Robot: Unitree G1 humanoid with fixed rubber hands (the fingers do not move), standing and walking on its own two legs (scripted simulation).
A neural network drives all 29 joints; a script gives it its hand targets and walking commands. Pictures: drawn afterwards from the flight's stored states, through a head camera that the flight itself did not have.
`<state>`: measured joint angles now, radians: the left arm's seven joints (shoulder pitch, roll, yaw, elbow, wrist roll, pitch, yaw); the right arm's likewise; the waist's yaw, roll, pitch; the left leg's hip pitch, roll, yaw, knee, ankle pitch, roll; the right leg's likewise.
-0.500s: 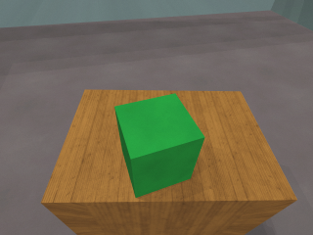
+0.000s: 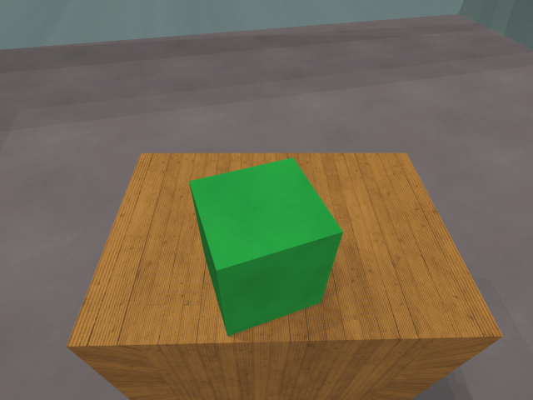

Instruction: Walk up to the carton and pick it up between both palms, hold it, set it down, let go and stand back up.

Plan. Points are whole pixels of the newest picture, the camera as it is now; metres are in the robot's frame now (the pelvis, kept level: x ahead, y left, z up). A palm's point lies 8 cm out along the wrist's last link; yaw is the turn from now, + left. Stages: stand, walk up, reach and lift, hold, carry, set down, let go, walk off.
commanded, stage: stand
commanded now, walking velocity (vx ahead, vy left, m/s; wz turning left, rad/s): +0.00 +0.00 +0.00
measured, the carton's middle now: (260, 246) +0.43 +0.01 -0.06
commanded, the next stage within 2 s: none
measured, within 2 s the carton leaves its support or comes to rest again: neither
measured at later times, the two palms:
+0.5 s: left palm out of the picture +0.07 +0.28 -0.12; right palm out of the picture +0.06 -0.30 -0.12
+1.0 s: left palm out of the picture +0.08 +0.27 -0.12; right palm out of the picture +0.06 -0.30 -0.13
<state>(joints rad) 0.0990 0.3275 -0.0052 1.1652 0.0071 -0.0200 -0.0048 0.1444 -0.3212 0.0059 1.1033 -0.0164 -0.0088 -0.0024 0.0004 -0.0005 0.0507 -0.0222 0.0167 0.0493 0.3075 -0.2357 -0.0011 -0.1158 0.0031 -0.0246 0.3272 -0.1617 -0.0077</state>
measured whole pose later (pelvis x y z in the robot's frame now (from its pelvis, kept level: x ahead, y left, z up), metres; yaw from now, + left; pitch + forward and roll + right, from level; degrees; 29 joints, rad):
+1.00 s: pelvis +0.01 -0.02 +0.00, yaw +0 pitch -2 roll +0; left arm 0.10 0.32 0.00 1.16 0.01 -0.02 0.00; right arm 0.15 -0.32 0.00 1.12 -0.01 -0.01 0.00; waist 0.00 0.01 0.05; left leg -0.02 0.05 0.05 0.30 -0.24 -0.03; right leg -0.11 0.04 -0.03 0.33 -0.17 -0.04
